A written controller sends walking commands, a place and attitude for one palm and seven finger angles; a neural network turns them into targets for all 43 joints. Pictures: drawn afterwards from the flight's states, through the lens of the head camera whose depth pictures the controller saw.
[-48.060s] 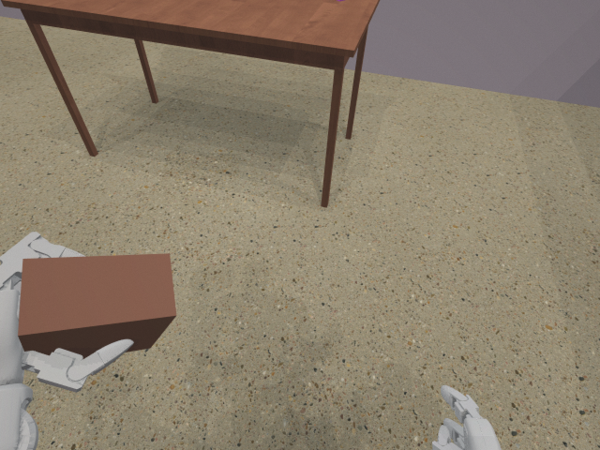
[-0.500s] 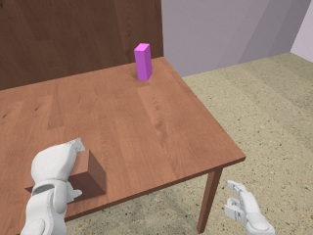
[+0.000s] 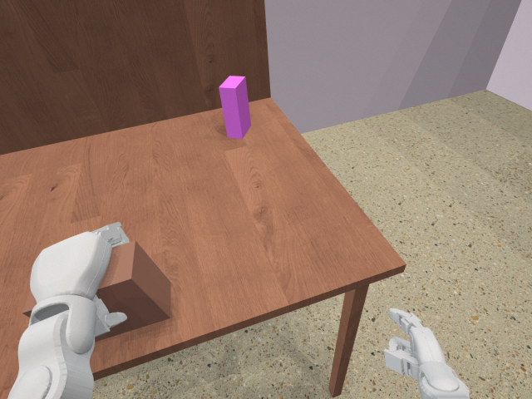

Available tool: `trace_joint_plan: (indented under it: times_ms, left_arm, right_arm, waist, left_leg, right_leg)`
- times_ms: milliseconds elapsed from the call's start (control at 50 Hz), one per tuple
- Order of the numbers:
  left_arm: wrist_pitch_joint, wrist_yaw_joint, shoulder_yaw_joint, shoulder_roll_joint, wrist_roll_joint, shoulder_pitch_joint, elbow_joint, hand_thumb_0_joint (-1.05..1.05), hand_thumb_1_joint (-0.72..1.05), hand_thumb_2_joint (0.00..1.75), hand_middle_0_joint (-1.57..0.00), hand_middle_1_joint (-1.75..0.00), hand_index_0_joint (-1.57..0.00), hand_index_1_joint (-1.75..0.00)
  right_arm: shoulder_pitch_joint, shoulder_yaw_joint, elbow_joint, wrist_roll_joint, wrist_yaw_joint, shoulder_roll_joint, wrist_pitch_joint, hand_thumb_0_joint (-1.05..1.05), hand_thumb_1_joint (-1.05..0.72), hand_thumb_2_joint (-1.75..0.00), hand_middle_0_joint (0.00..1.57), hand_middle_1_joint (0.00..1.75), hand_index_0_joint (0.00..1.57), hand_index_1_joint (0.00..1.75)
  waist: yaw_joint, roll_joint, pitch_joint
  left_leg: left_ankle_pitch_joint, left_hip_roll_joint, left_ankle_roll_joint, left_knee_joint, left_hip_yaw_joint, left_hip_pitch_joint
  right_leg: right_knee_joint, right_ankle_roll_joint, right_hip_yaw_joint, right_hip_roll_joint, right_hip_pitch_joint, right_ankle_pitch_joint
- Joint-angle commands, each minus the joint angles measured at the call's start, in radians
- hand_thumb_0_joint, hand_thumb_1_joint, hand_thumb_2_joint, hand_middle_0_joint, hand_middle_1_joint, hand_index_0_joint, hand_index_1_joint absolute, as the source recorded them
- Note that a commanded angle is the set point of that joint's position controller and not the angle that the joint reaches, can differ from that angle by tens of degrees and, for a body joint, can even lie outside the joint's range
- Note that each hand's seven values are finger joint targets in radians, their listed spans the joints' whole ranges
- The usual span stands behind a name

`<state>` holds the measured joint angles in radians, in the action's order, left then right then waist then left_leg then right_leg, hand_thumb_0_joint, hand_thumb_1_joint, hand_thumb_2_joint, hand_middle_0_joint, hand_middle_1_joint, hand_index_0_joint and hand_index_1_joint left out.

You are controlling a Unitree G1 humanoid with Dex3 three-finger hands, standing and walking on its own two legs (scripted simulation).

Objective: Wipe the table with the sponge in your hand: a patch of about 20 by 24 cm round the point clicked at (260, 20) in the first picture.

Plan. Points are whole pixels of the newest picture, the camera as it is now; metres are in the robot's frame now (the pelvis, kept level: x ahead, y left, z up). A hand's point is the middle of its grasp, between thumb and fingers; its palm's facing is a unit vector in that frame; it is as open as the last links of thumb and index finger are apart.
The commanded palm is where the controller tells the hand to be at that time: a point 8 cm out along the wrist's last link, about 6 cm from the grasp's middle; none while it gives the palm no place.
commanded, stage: lift the sponge slowly off the table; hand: left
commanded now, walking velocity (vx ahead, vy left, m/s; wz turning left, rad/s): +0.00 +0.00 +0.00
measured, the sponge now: (113, 301) +0.20 +0.27 +0.07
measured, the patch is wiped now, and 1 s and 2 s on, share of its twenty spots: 1.00 1.00 1.00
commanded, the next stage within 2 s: bring the sponge back beside the body in 1.06 s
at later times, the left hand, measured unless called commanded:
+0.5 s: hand (94, 265) +0.21 +0.27 +0.15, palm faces +0.16 -0.13 -0.98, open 10.2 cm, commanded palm +0.17 +0.27 +0.22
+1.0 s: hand (88, 242) +0.22 +0.27 +0.19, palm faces +0.25 -0.14 -0.96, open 10.2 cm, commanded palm +0.18 +0.26 +0.25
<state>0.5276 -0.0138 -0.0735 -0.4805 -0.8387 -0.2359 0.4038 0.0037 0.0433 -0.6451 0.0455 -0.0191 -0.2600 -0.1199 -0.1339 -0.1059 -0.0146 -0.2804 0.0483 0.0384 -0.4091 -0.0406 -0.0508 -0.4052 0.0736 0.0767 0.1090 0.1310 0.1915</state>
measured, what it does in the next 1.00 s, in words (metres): stands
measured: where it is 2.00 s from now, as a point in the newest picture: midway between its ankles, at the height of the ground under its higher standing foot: outside the picture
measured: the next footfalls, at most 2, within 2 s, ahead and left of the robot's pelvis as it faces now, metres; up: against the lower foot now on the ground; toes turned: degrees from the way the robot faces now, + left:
none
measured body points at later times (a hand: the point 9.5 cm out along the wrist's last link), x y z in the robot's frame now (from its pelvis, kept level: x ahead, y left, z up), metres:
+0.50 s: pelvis -0.02 -0.01 +0.00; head -0.05 -0.06 +0.45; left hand +0.20 +0.27 +0.20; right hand +0.24 -0.20 -0.07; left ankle -0.03 +0.10 -0.74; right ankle +0.02 -0.08 -0.74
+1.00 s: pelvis -0.02 -0.01 +0.00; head -0.05 -0.06 +0.44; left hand +0.20 +0.27 +0.24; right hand +0.25 -0.19 -0.07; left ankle -0.03 +0.10 -0.74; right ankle +0.02 -0.08 -0.74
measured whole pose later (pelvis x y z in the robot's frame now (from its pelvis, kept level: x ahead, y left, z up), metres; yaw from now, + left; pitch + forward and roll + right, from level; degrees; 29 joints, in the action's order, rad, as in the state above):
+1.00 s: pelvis -0.02 -0.01 +0.00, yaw +1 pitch -4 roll +1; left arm 0.56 -0.10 -0.03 -0.56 -0.77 0.00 0.38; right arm -0.01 0.06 -0.64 0.06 -0.06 -0.27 -0.08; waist -0.14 -0.12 -0.01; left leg -0.25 0.06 0.03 -0.43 -0.05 -0.09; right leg -0.43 0.08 0.07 0.10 0.17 0.17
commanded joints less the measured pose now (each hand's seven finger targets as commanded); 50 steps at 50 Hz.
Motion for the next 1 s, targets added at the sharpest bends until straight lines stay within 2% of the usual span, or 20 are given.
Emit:
trace_joint_plan:
  times_ms: [0,120,180,220,260,320,340,400,420,480,520,580,620,640,720,760,820,900,920,980]
  left_arm:
    - [-0.02,0.029,0.126,-0.198,-0.037,0.232,0.215,0.0,0.1,1.3,-1.2,-1.6,-1.2,-1.6]
    - [-0.022,0.019,0.176,-0.257,-0.037,0.294,0.195,0.0,0.1,1.3,-1.2,-1.6,-1.2,-1.6]
    - [-0.019,0.01,0.174,-0.26,-0.035,0.316,0.121,0.0,0.1,1.3,-1.2,-1.6,-1.2,-1.6]
    - [-0.019,0.006,0.193,-0.28,-0.029,0.34,0.15,0.0,0.1,1.3,-1.2,-1.6,-1.2,-1.6]
    - [-0.019,-0.003,0.18,-0.271,-0.03,0.347,0.106,0.0,0.1,1.3,-1.2,-1.6,-1.2,-1.6]
    - [-0.024,-0.014,0.191,-0.289,-0.023,0.377,0.149,0.0,0.1,1.3,-1.2,-1.6,-1.2,-1.6]
    - [-0.025,-0.016,0.182,-0.283,-0.027,0.393,0.134,0.0,0.1,1.3,-1.2,-1.6,-1.2,-1.6]
    - [-0.03,-0.026,0.173,-0.281,-0.019,0.401,0.112,0.0,0.1,1.3,-1.2,-1.6,-1.2,-1.6]
    - [-0.028,-0.027,0.19,-0.298,-0.021,0.429,0.123,0.0,0.1,1.3,-1.2,-1.6,-1.2,-1.6]
    - [-0.033,-0.026,0.176,-0.293,-0.027,0.463,0.09,0.0,0.1,1.3,-1.2,-1.6,-1.2,-1.6]
    - [-0.036,-0.024,0.212,-0.326,-0.024,0.473,0.132,0.0,0.1,1.3,-1.2,-1.6,-1.2,-1.6]
    - [-0.031,-0.027,0.202,-0.309,-0.016,0.455,0.094,0.0,0.1,1.3,-1.2,-1.6,-1.2,-1.6]
    - [-0.029,-0.028,0.218,-0.317,-0.005,0.445,0.159,0.0,0.1,1.3,-1.2,-1.6,-1.2,-1.6]
    - [-0.025,-0.029,0.205,-0.304,-0.004,0.45,0.139,0.0,0.1,1.3,-1.2,-1.6,-1.2,-1.6]
    - [-0.015,-0.036,0.218,-0.314,0.011,0.462,0.184,0.0,0.1,1.3,-1.2,-1.6,-1.2,-1.6]
    - [-0.01,-0.037,0.208,-0.303,0.016,0.436,0.161,0.0,0.1,1.3,-1.2,-1.6,-1.2,-1.6]
    - [-0.003,-0.038,0.221,-0.323,0.02,0.48,0.196,0.0,0.1,1.3,-1.2,-1.6,-1.2,-1.6]
    - [0.002,-0.04,0.203,-0.316,0.024,0.51,0.165,0.0,0.1,1.3,-1.2,-1.6,-1.2,-1.6]
    - [0.006,-0.04,0.223,-0.341,0.021,0.535,0.185,0.0,0.1,1.3,-1.2,-1.6,-1.2,-1.6]
    - [0.014,-0.047,0.179,-0.29,0.024,0.519,0.127,0.0,0.1,1.3,-1.2,-1.6,-1.2,-1.6]
  right_arm:
    - [-0.244,-0.026,0.195,0.002,-0.013,-0.088,0.053,0.0,-0.9,-0.9,0.2,0.3,0.2,0.3]
    - [-0.28,-0.018,0.196,0.008,-0.024,-0.085,0.07,0.0,-0.9,-0.9,0.2,0.3,0.2,0.3]
    - [-0.248,-0.019,0.181,0.004,-0.028,-0.093,0.066,0.0,-0.9,-0.9,0.2,0.3,0.2,0.3]
    - [-0.284,-0.015,0.195,0.011,-0.027,-0.086,0.077,0.0,-0.9,-0.9,0.2,0.3,0.2,0.3]
    - [-0.255,-0.015,0.183,0.007,-0.029,-0.089,0.078,0.0,-0.9,-0.9,0.2,0.3,0.2,0.3]
    - [-0.287,-0.012,0.198,0.014,-0.03,-0.087,0.087,0.0,-0.9,-0.9,0.2,0.3,0.2,0.3]
    - [-0.259,-0.013,0.193,0.008,-0.031,-0.089,0.091,0.0,-0.9,-0.9,0.2,0.3,0.2,0.3]
    - [-0.251,-0.015,0.186,0.007,-0.035,-0.091,0.09,0.0,-0.9,-0.9,0.2,0.3,0.2,0.3]
    - [-0.281,-0.009,0.196,0.014,-0.037,-0.087,0.1,0.0,-0.9,-0.9,0.2,0.3,0.2,0.3]
    - [-0.251,-0.014,0.181,0.008,-0.041,-0.092,0.097,0.0,-0.9,-0.9,0.2,0.3,0.2,0.3]
    - [-0.282,-0.01,0.196,0.014,-0.039,-0.087,0.106,0.0,-0.9,-0.9,0.2,0.3,0.2,0.3]
    - [-0.251,-0.015,0.184,0.008,-0.036,-0.092,0.098,0.0,-0.9,-0.9,0.2,0.3,0.2,0.3]
    - [-0.288,-0.011,0.203,0.014,-0.03,-0.084,0.105,0.0,-0.9,-0.9,0.2,0.3,0.2,0.3]
    - [-0.258,-0.011,0.197,0.009,-0.03,-0.086,0.103,0.0,-0.9,-0.9,0.2,0.3,0.2,0.3]
    - [-0.29,-0.009,0.208,0.018,-0.03,-0.086,0.099,0.0,-0.9,-0.9,0.2,0.3,0.2,0.3]
    - [-0.257,-0.01,0.203,0.012,-0.03,-0.085,0.097,0.0,-0.9,-0.9,0.2,0.3,0.2,0.3]
    - [-0.287,-0.006,0.211,0.02,-0.033,-0.085,0.096,0.0,-0.9,-0.9,0.2,0.3,0.2,0.3]
    - [-0.256,-0.009,0.204,0.015,-0.04,-0.088,0.088,0.0,-0.9,-0.9,0.2,0.3,0.2,0.3]
    - [-0.289,-0.004,0.209,0.024,-0.041,-0.087,0.097,0.0,-0.9,-0.9,0.2,0.3,0.2,0.3]
    - [-0.256,-0.005,0.2,0.019,-0.041,-0.088,0.09,0.0,-0.9,-0.9,0.2,0.3,0.2,0.3]
  waist:
    - [0.007,0.05,-0.142]
    - [-0.001,0.021,-0.149]
    - [0.006,0.063,-0.12]
    - [-0.001,0.018,-0.151]
    - [0.004,0.05,-0.142]
    - [0.0,0.013,-0.153]
    - [0.001,0.022,-0.162]
    - [0.005,0.051,-0.149]
    - [0.005,0.041,-0.141]
    - [0.007,0.041,-0.141]
    - [-0.004,0.027,-0.171]
    - [-0.004,0.059,-0.164]
    - [-0.013,0.001,-0.193]
    - [-0.01,0.041,-0.185]
    - [-0.005,0.037,-0.175]
    - [-0.004,0.061,-0.172]
    - [-0.003,0.019,-0.163]
    - [-0.002,0.048,-0.172]
    - [0.0,0.026,-0.181]
    - [0.003,0.052,-0.153]
  left_leg:
    - [0.289,-0.011,0.022,0.04,-0.051,-0.072]
    - [0.238,-0.007,0.022,0.046,-0.06,-0.075]
    - [0.22,-0.006,0.019,0.046,-0.053,-0.098]
    - [0.206,-0.003,0.02,0.046,-0.056,-0.094]
    - [0.203,-0.002,0.019,0.043,-0.05,-0.109]
    - [0.187,-0.001,0.021,0.043,-0.059,-0.099]
    - [0.197,-0.002,0.021,0.04,-0.053,-0.106]
    - [0.186,-0.003,0.02,0.045,-0.054,-0.106]
    - [0.162,-0.004,0.02,0.05,-0.061,-0.109]
    - [0.159,-0.002,0.018,0.049,-0.052,-0.113]
    - [0.16,-0.001,0.018,0.048,-0.062,-0.108]
    - [0.182,-0.002,0.014,0.048,-0.057,-0.121]
    - [0.195,-0.002,0.014,0.049,-0.064,-0.111]
    - [0.205,-0.004,0.015,0.045,-0.057,-0.123]
    - [0.19,-0.006,0.015,0.042,-0.061,-0.109]
    - [0.203,-0.006,0.014,0.037,-0.055,-0.119]
    - [0.186,-0.008,0.013,0.042,-0.061,-0.109]
    - [0.194,-0.007,0.014,0.042,-0.052,-0.109]
    - [0.181,-0.008,0.013,0.044,-0.06,-0.101]
    - [0.181,-0.012,0.011,0.055,-0.056,-0.115]
  right_leg:
    - [0.047,0.019,0.107,-0.067,-0.119,-0.183]
    - [0.061,0.027,0.145,-0.06,-0.11,-0.1]
    - [0.069,0.017,0.119,-0.071,-0.099,-0.076]
    - [0.069,0.025,0.152,-0.066,-0.106,-0.054]
    - [0.066,0.016,0.124,-0.076,-0.105,-0.052]
    - [0.069,0.024,0.151,-0.068,-0.094,-0.026]
    - [0.057,0.019,0.115,-0.076,-0.105,-0.044]
    - [0.07,0.011,0.113,-0.081,-0.093,-0.038]
    - [0.077,0.02,0.147,-0.071,-0.079,0.005]
    - [0.076,0.015,0.118,-0.079,-0.08,0.005]
    - [0.072,0.025,0.155,-0.072,-0.092,0.013]
    - [0.06,0.017,0.12,-0.08,-0.104,-0.034]
    - [0.051,0.027,0.149,-0.074,-0.117,-0.051]
    - [0.04,0.021,0.114,-0.08,-0.122,-0.07]
    - [0.056,0.023,0.15,-0.073,-0.09,-0.049]
    - [0.047,0.014,0.119,-0.084,-0.098,-0.066]
    - [0.056,0.025,0.151,-0.073,-0.077,-0.039]
    - [0.053,0.014,0.113,-0.085,-0.086,-0.056]
    - [0.059,0.023,0.149,-0.074,-0.082,-0.03]
    - [0.058,0.016,0.102,-0.081,-0.077,-0.038]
